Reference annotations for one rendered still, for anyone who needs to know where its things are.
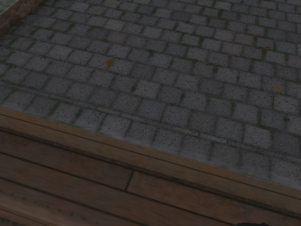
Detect stairs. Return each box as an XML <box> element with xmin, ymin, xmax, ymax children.
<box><xmin>0</xmin><ymin>106</ymin><xmax>301</xmax><ymax>226</ymax></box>

